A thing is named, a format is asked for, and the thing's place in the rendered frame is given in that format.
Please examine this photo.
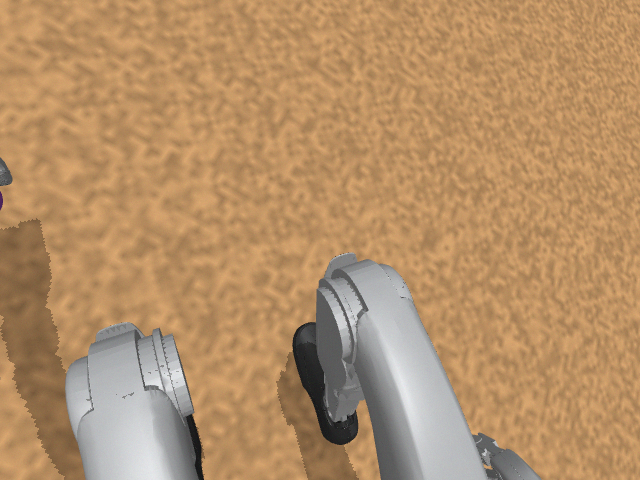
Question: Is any left robot foot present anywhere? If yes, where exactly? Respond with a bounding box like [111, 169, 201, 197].
[186, 414, 204, 480]

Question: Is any right robot hand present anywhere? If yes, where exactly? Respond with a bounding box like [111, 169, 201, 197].
[472, 432, 542, 480]

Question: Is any right robot foot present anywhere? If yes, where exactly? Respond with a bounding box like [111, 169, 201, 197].
[293, 322, 358, 445]

